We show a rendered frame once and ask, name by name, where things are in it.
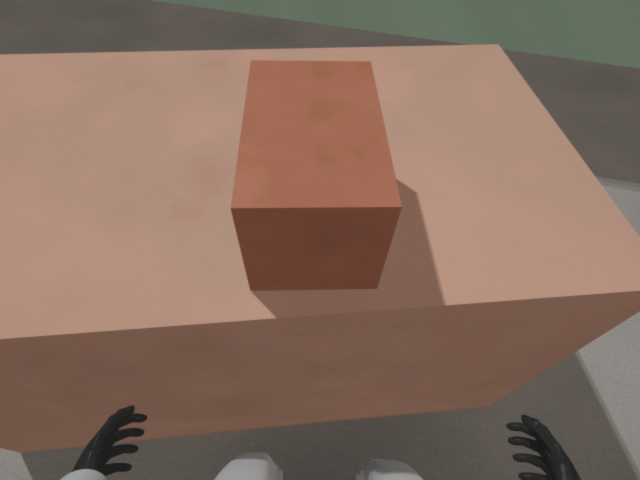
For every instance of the robot left hand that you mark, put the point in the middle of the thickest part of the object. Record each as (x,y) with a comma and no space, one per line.
(99,450)

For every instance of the carton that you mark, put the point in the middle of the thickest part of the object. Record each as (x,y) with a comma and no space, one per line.
(315,199)

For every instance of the right robot thigh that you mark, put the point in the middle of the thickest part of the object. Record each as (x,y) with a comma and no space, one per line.
(387,470)

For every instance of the robot right hand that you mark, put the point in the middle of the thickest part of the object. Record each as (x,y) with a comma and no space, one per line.
(553,461)

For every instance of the left robot thigh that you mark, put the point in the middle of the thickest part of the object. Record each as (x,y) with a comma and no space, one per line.
(251,466)

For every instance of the pedestal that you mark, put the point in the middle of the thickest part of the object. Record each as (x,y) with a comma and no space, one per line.
(122,280)

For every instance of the robot thigh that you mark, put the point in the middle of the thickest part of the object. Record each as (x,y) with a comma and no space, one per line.
(251,466)
(387,470)

